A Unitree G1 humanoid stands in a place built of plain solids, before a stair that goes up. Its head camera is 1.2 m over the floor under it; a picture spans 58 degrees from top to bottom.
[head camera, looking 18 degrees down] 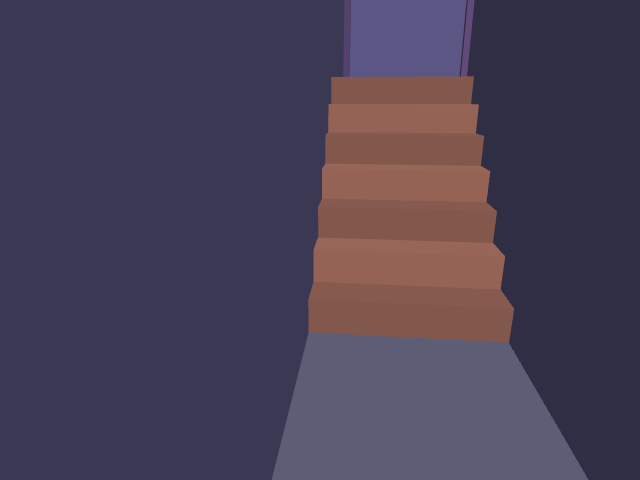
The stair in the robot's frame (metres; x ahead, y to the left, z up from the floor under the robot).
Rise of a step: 0.19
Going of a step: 0.24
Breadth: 1.05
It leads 6 degrees to the right of straight ahead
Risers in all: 7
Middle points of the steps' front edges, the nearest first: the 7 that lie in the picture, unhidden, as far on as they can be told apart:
2.02 -0.46 0.20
2.26 -0.48 0.39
2.49 -0.51 0.58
2.73 -0.53 0.78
2.96 -0.56 0.97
3.20 -0.58 1.17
3.43 -0.60 1.36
